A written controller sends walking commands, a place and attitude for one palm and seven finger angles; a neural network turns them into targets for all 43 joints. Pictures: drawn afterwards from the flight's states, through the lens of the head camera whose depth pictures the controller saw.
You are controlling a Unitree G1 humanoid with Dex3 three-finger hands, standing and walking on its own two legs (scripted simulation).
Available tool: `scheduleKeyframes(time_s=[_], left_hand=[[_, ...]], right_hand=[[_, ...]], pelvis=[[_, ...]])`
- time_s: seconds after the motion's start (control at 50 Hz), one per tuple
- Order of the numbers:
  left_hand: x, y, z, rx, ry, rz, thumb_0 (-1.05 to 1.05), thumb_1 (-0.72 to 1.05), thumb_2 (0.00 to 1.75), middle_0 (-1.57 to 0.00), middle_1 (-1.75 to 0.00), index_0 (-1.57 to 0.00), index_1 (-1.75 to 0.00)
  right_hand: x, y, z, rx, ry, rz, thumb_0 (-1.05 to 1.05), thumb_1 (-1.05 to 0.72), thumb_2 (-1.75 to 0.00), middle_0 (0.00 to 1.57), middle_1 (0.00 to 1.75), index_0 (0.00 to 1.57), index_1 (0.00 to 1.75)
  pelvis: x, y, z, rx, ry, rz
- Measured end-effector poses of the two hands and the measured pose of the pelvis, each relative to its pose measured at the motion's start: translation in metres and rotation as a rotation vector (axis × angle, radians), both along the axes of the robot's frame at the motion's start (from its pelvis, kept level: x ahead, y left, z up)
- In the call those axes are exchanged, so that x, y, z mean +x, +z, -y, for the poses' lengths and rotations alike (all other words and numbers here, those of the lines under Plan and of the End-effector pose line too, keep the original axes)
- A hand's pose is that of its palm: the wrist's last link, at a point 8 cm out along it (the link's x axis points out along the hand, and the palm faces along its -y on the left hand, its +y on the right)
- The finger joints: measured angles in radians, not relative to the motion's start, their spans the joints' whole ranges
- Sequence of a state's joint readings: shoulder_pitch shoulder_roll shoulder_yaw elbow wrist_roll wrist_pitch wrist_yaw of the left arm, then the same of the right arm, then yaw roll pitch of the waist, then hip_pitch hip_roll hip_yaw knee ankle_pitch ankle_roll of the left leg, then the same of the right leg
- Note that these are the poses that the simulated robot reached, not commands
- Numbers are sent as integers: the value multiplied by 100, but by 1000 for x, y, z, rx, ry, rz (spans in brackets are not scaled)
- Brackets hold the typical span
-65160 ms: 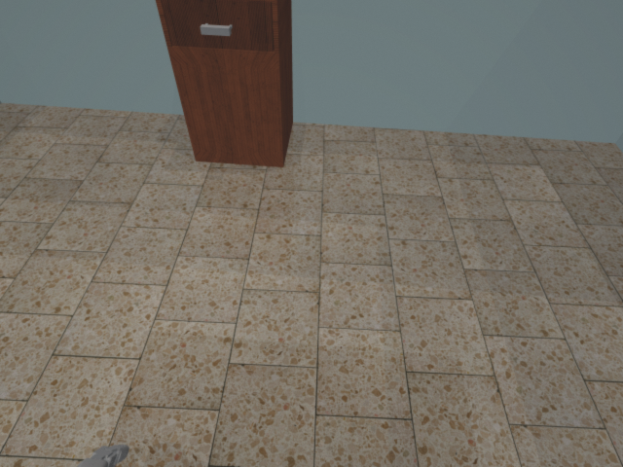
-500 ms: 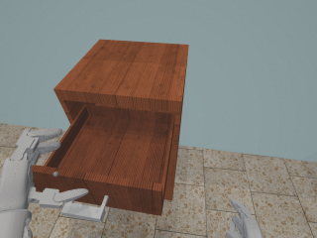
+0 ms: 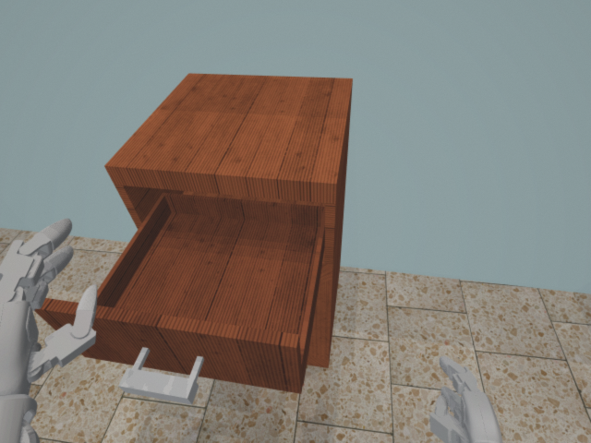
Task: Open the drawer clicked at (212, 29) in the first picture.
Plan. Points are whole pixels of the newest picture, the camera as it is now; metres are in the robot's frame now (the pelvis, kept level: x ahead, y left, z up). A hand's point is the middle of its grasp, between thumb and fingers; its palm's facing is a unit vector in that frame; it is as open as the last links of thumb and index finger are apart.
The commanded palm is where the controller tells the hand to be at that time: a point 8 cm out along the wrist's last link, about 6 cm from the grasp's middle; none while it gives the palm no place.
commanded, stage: draw the hand back to the body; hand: left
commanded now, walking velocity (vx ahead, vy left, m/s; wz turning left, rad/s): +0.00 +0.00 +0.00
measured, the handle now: (165, 371) +0.23 +0.25 -0.09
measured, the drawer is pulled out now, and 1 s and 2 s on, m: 0.29 0.29 0.29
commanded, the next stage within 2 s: step back with the hand held close in 0.18 s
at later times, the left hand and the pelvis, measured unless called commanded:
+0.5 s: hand (80, 324) +0.19 +0.24 +0.16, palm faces +0.33 -0.81 -0.48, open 7.4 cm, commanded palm +0.11 +0.29 +0.17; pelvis -0.02 +0.01 +0.00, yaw -1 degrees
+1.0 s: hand (51, 395) +0.12 +0.23 +0.16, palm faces +0.38 -0.81 -0.44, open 7.4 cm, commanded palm +0.05 +0.28 +0.17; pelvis -0.08 +0.00 -0.01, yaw +1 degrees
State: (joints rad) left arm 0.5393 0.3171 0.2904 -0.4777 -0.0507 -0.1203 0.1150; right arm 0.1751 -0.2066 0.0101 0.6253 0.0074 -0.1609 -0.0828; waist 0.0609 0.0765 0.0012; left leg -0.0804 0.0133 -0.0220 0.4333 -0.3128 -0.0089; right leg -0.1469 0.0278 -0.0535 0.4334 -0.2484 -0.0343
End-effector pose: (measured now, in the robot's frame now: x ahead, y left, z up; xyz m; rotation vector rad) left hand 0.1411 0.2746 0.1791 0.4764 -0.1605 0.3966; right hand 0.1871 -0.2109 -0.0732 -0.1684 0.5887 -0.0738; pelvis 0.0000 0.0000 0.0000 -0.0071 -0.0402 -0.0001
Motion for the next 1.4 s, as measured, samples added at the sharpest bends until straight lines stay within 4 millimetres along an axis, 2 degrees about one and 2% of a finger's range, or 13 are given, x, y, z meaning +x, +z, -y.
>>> scheduleKeyframes(time_s=[0.2,0.42,0.52,0.6,0.78,0.9,1.04,1.16,1.24,1.32,1.4], left_hand=[[-5,-3,3,-5,-15,-20,1,85,88,-22,-34,-22,-33],[1,7,-8,70,-29,21,1,89,90,-22,-31,-21,-31],[7,-4,-7,73,-96,-41,1,89,90,-21,-31,-21,-30],[3,-9,-10,86,-144,-78,1,89,90,-22,-31,-21,-30],[-26,3,-23,137,-123,-4,1,89,90,-22,-31,-22,-30],[-50,1,-12,104,-43,46,1,89,90,-22,-31,-21,-30],[-69,-3,9,47,-68,32,1,89,90,-21,-31,-21,-30],[-89,-4,3,91,-89,19,1,89,90,-22,-31,-22,-30],[-105,-3,4,135,-94,8,1,89,90,-22,-31,-22,-30],[-121,-1,16,145,-107,31,1,89,90,-22,-31,-21,-30],[-137,2,25,100,-117,62,1,89,90,-22,-31,-22,-30]], right_hand=[[-9,-1,0,2,1,-12,1,-90,-90,20,30,20,30],[-23,-3,6,-28,-19,-69,1,-90,-90,20,30,20,30],[-37,-3,13,-53,-75,-117,1,-90,-90,20,30,20,30],[-48,-2,15,-71,-115,-137,1,-90,-90,20,30,20,30],[-60,3,-3,-79,-92,-98,1,-90,-90,20,30,20,30],[-69,-6,-9,-61,-26,-65,1,-90,-90,20,30,20,30],[-99,-16,9,-35,-32,-124,1,-90,-90,20,30,21,30],[-127,-11,27,-96,-68,-148,1,-90,-90,20,30,20,30],[-139,-10,31,-86,-72,-125,1,-90,-90,20,30,20,30],[-150,-14,34,-59,-59,-89,1,-90,-90,20,30,20,30],[-169,-14,36,-55,-50,-125,1,-90,-90,20,30,20,30]], pelvis=[[-4,0,1,1,-3,6],[-14,0,-4,-7,-4,-36],[-20,0,-13,0,-14,-68],[-25,-1,-20,4,-13,-80],[-43,-7,-24,23,-5,-73],[-56,-12,-12,24,3,-84],[-82,-9,0,15,25,-70],[-105,-10,1,22,40,-76],[-122,-13,7,40,14,-71],[-139,-19,15,38,9,-63],[-157,-14,15,51,16,-64]])
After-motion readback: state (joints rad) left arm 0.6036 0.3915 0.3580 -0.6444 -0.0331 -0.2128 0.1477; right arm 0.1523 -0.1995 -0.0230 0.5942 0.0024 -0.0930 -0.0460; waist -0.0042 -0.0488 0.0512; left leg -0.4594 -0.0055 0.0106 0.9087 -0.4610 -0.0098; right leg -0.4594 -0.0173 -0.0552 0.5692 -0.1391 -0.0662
